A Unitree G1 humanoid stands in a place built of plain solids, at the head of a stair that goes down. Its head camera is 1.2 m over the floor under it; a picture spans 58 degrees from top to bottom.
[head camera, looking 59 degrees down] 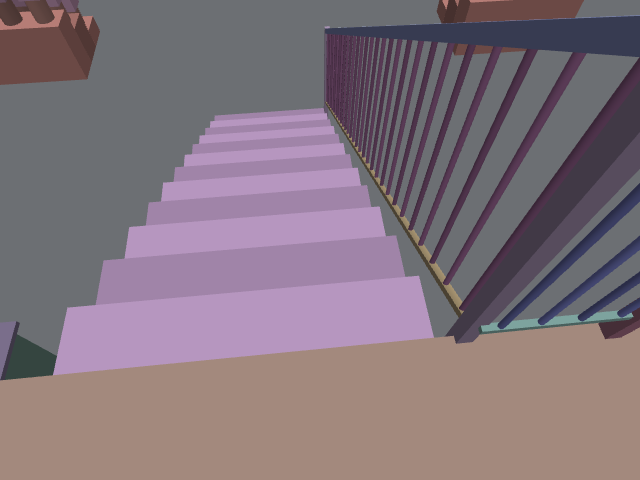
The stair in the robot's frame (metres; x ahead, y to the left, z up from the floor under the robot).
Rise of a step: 0.18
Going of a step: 0.28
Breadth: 1.22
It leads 6 degrees to the left of straight ahead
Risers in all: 13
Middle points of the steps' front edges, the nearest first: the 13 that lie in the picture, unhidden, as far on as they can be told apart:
0.34 0.23 0.00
0.62 0.25 -0.18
0.91 0.28 -0.37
1.19 0.31 -0.55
1.47 0.34 -0.74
1.75 0.37 -0.92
2.03 0.40 -1.10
2.31 0.42 -1.29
2.59 0.45 -1.47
2.88 0.48 -1.66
3.16 0.51 -1.84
3.44 0.54 -2.02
3.72 0.56 -2.21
